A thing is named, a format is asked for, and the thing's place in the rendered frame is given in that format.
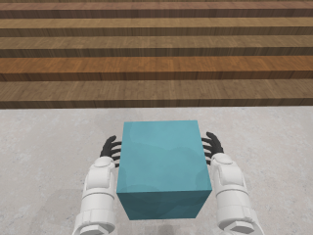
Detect robot left hand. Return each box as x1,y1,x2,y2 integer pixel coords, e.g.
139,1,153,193
100,135,122,167

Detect carton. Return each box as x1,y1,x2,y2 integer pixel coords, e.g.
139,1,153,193
116,119,212,220

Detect right robot forearm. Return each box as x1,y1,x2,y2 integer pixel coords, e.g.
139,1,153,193
210,153,265,235

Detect left robot forearm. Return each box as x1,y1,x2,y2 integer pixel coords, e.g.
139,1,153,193
72,156,116,235

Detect robot right hand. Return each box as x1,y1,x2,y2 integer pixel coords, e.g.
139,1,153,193
201,131,224,165

